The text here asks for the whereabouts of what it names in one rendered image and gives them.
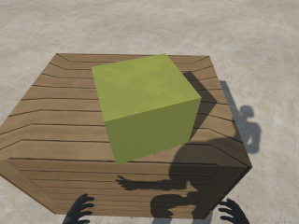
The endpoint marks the pedestal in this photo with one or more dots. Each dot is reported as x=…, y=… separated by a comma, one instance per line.
x=54, y=146

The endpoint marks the carton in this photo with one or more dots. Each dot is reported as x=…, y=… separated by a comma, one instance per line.
x=148, y=106

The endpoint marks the robot left hand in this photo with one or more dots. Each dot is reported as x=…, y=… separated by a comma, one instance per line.
x=74, y=214

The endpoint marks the robot right hand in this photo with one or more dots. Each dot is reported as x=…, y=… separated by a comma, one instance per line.
x=238, y=215

